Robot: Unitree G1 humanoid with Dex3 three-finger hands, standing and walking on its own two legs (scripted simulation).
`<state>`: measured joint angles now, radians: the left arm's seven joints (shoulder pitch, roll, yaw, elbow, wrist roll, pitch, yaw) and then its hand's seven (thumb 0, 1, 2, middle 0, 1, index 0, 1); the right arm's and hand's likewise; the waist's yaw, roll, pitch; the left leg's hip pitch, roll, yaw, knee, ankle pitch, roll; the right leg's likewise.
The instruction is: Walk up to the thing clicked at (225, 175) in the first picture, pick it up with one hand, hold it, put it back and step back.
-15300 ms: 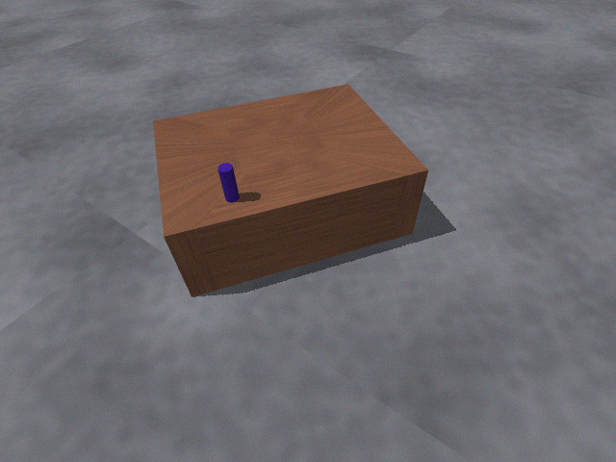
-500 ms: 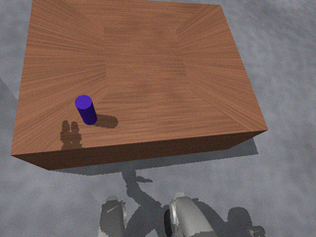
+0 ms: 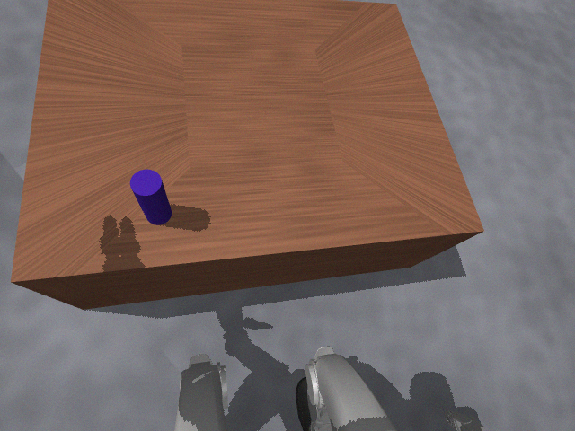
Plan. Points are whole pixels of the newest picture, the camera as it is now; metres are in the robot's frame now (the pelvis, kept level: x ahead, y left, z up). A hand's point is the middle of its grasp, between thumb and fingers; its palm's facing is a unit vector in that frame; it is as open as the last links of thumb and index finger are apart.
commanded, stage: go down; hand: left
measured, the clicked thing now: (153, 199) +0.53 +0.20 -0.21
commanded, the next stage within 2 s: approach in 0.56 s
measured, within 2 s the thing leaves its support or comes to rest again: neither
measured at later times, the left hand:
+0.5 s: hand out of the picture +0.47 +0.39 +0.08, palm faces +0.20 -0.98 +0.00, open 17.4 cm
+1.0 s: hand out of the picture +0.46 +0.36 -0.01, palm faces +0.15 -0.99 +0.03, open 17.7 cm
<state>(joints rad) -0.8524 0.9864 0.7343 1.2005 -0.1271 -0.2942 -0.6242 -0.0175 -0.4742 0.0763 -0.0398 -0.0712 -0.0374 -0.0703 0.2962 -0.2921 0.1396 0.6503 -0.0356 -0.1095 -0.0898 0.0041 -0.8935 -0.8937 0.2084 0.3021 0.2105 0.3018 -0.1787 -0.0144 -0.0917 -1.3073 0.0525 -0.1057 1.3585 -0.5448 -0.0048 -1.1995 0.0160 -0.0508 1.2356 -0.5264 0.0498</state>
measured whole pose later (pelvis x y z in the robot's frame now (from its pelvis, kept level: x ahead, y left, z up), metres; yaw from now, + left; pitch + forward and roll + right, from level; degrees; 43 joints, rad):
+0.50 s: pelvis +0.00 +0.00 +0.00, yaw +0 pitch +28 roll -7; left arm -0.88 0.98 0.73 1.21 -0.13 -0.29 -0.61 -0.02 -0.51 0.08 -0.04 -0.08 -0.04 -0.08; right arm 0.29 -0.29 0.14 0.65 -0.04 -0.11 -0.09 0.00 -0.89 -0.89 0.21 0.30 0.21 0.30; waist -0.18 -0.01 -0.09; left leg -1.30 0.05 -0.10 1.35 -0.55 -0.01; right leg -1.20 0.02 -0.05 1.24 -0.53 0.05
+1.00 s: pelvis -0.01 +0.00 -0.04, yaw -1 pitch +32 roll -7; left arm -0.89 0.92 0.64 1.30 -0.17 -0.40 -0.60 -0.02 -0.60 0.01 -0.04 -0.07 -0.05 -0.06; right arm 0.28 -0.32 0.14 0.63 -0.04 -0.12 -0.05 0.00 -0.86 -0.88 0.21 0.30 0.21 0.30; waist -0.18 -0.02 -0.11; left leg -1.48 0.04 -0.11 1.49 -0.58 -0.01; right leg -1.37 0.01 -0.05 1.39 -0.57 0.04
